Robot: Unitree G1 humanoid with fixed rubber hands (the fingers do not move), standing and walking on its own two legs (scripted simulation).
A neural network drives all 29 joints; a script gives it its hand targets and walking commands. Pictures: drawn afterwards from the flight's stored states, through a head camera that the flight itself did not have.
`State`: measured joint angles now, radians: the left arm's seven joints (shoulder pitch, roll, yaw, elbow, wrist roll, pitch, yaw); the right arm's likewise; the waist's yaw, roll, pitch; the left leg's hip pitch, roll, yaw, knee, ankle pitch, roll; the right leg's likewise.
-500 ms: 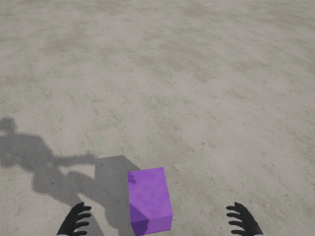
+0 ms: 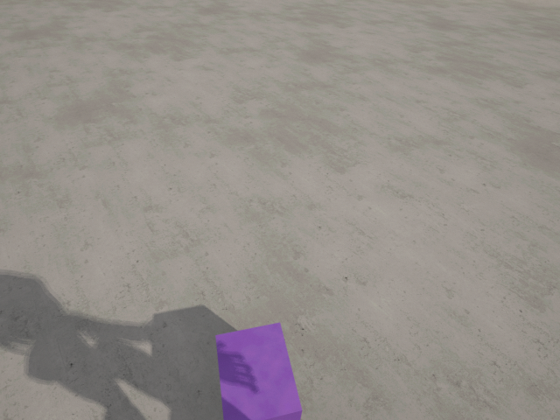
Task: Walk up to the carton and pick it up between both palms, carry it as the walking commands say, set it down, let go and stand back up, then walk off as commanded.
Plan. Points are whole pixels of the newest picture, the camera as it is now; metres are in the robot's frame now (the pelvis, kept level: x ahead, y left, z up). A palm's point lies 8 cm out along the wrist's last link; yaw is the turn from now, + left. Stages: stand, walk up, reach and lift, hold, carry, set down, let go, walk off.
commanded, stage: stand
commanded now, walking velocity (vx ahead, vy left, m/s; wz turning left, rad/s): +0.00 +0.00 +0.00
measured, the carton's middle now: (256, 388) +0.42 +0.06 -0.63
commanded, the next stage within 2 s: walk off in 1.32 s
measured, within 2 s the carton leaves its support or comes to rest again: neither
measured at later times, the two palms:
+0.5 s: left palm out of the picture +0.05 +0.29 -0.10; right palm out of the picture +0.04 -0.29 -0.10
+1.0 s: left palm out of the picture +0.02 +0.29 -0.11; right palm out of the picture +0.01 -0.31 -0.11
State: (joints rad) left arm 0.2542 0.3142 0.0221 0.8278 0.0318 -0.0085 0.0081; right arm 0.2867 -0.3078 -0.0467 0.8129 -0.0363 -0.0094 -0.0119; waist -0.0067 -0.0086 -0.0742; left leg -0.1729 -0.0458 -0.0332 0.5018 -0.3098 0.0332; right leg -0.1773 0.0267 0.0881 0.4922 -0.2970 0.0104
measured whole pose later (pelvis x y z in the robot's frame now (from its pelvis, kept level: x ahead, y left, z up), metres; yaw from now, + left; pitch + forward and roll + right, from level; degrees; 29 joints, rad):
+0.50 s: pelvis -0.02 +0.00 +0.01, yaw +0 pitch -3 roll +0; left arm 0.25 0.33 0.01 0.96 0.03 -0.02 0.01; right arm 0.24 -0.33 -0.03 0.96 -0.03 -0.03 -0.01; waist -0.01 0.00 -0.04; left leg -0.13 -0.05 -0.02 0.42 -0.24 0.03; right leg -0.15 0.02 0.10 0.43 -0.24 0.01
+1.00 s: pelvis -0.04 -0.01 +0.01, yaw +0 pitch -3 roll +0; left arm 0.22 0.35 0.00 1.04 0.02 -0.02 0.00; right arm 0.23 -0.35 -0.02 1.05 -0.01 -0.02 0.00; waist -0.01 0.00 -0.01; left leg -0.13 -0.04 -0.04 0.39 -0.19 0.02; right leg -0.15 0.03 0.09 0.39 -0.19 0.00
